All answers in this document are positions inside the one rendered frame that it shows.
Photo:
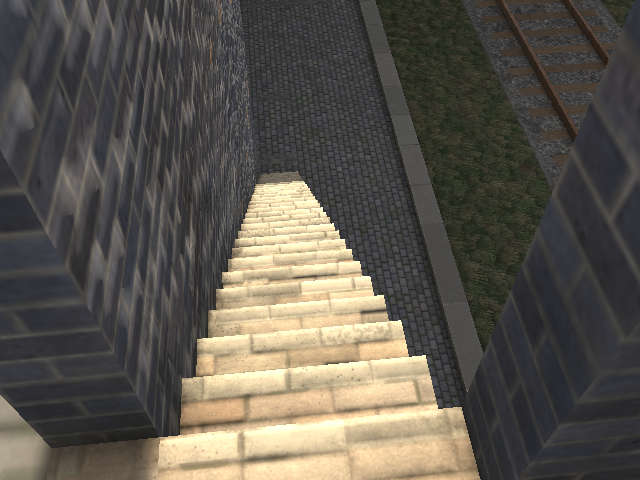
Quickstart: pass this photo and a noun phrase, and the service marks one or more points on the stairs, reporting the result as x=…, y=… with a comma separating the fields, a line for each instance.
x=298, y=335

